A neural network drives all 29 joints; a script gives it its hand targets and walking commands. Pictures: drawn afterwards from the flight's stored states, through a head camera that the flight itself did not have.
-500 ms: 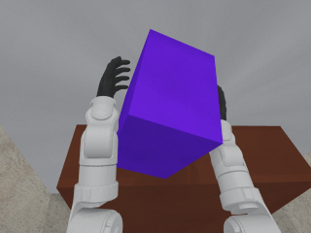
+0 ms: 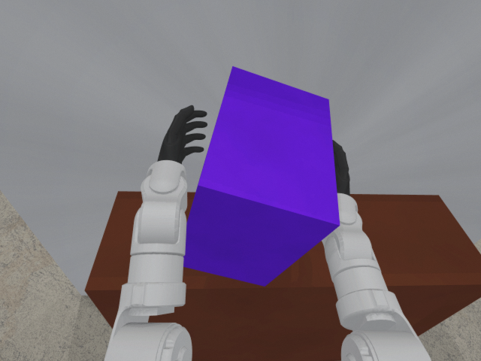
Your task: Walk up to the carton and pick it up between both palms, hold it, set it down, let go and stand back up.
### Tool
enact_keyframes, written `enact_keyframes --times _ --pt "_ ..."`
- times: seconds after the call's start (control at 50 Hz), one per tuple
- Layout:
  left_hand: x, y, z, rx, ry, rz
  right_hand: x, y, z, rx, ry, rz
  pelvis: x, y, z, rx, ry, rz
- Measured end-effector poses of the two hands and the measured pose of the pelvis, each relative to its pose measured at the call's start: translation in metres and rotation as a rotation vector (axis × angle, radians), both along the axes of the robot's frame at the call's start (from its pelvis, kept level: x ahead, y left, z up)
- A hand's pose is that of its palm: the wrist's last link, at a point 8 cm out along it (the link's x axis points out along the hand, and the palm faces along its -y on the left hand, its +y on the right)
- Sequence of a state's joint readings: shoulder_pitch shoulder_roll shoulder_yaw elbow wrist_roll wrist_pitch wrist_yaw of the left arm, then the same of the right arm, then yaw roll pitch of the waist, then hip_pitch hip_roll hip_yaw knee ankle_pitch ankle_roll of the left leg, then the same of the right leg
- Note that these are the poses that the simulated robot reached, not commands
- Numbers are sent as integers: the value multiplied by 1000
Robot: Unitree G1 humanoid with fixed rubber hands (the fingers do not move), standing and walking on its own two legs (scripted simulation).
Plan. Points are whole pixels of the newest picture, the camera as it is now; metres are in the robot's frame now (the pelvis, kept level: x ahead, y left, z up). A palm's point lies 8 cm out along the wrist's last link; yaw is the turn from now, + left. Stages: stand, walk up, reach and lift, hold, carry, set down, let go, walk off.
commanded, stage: set down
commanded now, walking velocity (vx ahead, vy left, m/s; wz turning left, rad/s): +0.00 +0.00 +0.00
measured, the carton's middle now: (249, 184) +0.40 -0.03 +0.10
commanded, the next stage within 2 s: none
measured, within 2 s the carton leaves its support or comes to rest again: rests again in 1.34 s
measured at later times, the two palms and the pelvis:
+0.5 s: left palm (180, 175) +0.39 +0.09 +0.13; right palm (332, 200) +0.36 -0.18 +0.09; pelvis +0.01 +0.00 +0.00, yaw +0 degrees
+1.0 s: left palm (186, 184) +0.39 +0.08 +0.11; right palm (333, 205) +0.36 -0.19 +0.08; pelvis +0.00 +0.00 +0.00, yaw +0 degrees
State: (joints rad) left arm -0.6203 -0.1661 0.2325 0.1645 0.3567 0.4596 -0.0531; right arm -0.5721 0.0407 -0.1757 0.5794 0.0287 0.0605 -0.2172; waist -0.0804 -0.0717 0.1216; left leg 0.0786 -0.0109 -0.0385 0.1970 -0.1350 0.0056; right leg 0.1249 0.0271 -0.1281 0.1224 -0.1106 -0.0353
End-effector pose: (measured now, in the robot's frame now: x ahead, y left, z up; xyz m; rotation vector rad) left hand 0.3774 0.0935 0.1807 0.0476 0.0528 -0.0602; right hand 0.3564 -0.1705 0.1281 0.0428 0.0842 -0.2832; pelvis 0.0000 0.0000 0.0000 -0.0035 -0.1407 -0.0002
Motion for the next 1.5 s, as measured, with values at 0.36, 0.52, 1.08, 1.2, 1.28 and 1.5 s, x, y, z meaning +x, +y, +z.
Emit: enact_keyframes --times 0.36,0.52,1.08,1.2,1.28,1.5 --pt "15 -5 -32 21 31 -16 9 -6 -23 1 23 -21 10 3 1 -2 57 4" --pt "13 -5 -52 10 77 -22 4 -7 -35 -13 55 -27 9 3 1 -2 77 4" --pt "13 -14 -82 18 143 -15 3 -16 -55 -14 106 -28 2 0 2 0 137 6" --pt "15 -13 -87 15 145 -17 5 -16 -56 -32 109 -28 1 -2 2 2 162 3" --pt "16 -12 -91 25 147 -15 7 -15 -58 -33 113 -24 0 -2 2 3 175 0" --pt "17 -11 -103 28 150 -14 9 -15 -66 -51 116 -23 2 -3 2 4 211 -4"
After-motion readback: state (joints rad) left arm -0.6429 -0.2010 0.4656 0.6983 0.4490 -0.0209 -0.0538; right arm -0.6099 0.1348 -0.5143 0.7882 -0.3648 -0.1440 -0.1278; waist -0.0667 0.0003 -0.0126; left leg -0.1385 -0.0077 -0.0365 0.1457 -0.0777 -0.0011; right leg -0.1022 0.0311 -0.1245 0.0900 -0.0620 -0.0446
